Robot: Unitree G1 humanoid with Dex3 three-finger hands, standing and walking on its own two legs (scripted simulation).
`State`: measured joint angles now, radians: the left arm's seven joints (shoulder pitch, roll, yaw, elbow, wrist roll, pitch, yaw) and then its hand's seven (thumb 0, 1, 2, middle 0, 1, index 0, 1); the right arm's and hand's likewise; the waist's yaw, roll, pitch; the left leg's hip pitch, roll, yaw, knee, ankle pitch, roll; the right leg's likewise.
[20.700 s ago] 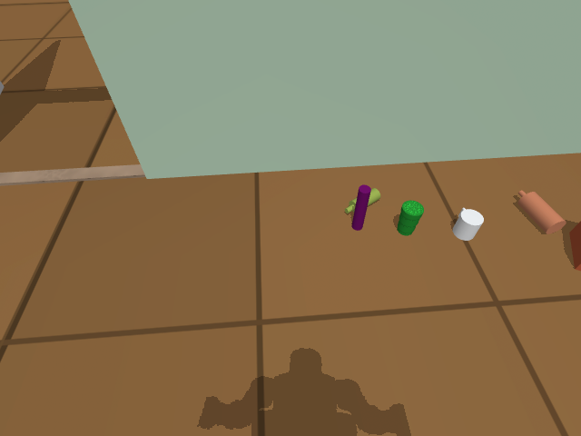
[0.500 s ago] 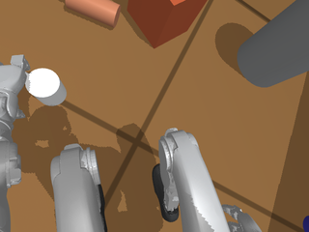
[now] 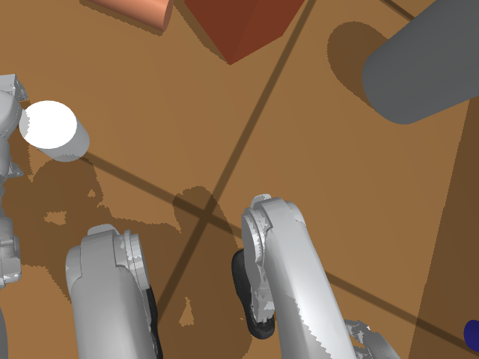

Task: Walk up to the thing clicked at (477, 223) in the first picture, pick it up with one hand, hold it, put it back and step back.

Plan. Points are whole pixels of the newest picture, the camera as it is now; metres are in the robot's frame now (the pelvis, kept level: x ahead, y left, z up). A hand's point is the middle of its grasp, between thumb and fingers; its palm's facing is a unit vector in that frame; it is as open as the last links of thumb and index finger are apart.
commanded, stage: rise first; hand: left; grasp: from above
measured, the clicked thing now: (50, 129) +0.53 +0.29 -0.28
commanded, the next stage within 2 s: approach in 0.74 s
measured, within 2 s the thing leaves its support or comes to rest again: neither
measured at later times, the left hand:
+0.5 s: hand out of the picture +0.46 +0.32 -0.15, palm faces -0.45 -0.05 -0.89, open 13.9 cm
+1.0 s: hand (7, 137) +0.47 +0.31 -0.16, palm faces -0.46 -0.04 -0.89, open 13.8 cm
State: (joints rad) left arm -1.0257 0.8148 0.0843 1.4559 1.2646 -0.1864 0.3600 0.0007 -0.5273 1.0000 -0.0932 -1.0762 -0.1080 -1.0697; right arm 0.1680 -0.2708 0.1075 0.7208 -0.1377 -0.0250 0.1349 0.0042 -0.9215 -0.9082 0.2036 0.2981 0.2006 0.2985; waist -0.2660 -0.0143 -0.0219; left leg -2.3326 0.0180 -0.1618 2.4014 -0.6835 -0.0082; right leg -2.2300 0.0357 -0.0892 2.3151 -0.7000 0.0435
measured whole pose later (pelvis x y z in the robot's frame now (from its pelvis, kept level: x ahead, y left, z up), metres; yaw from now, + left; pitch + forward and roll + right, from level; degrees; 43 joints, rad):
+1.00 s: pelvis -0.01 +0.00 +0.01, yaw +0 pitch +34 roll -9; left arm -1.06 0.80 0.01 1.49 1.25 -0.17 0.33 0.00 -0.52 1.05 -0.13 -1.04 -0.12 -1.05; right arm 0.18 -0.27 0.12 0.72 -0.13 -0.03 0.13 0.00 -0.91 -0.90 0.20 0.30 0.20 0.30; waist -0.28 -0.02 -0.04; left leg -2.33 0.02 -0.15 2.38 -0.66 0.00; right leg -2.22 0.03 -0.08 2.29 -0.68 0.04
